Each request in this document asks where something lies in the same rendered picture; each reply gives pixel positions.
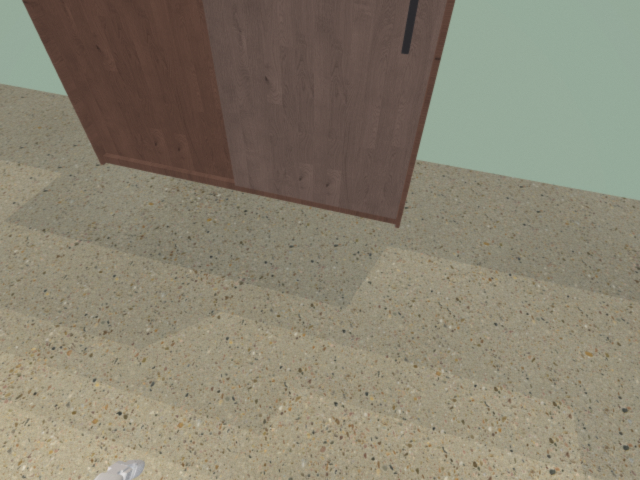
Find robot left hand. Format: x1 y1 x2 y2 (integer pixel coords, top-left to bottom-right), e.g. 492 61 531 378
94 460 145 480

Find wardrobe door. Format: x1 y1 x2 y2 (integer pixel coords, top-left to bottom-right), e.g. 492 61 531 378
36 0 234 179
202 0 447 219

